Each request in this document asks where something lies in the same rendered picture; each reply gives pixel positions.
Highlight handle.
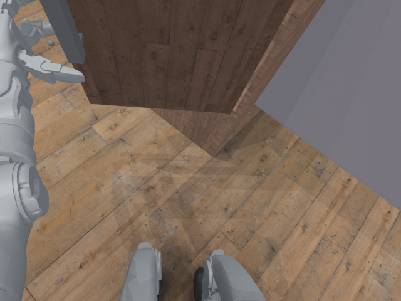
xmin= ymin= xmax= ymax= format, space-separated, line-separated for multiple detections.
xmin=39 ymin=0 xmax=86 ymax=64

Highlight robot left hand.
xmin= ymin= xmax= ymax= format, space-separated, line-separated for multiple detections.
xmin=0 ymin=0 xmax=85 ymax=84

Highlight robot left thigh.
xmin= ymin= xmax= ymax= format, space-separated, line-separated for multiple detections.
xmin=118 ymin=248 xmax=162 ymax=301

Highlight cupboard door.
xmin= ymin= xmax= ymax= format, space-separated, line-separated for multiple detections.
xmin=66 ymin=0 xmax=294 ymax=114

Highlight left robot forearm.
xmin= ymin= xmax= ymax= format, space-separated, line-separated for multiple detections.
xmin=0 ymin=61 xmax=36 ymax=168

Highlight robot thigh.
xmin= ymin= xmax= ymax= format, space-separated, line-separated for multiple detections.
xmin=118 ymin=248 xmax=162 ymax=301
xmin=204 ymin=255 xmax=266 ymax=301

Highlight robot right thigh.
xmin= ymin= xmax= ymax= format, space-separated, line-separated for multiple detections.
xmin=204 ymin=255 xmax=266 ymax=301

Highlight left robot upper arm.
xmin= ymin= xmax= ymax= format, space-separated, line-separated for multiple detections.
xmin=0 ymin=162 xmax=49 ymax=301

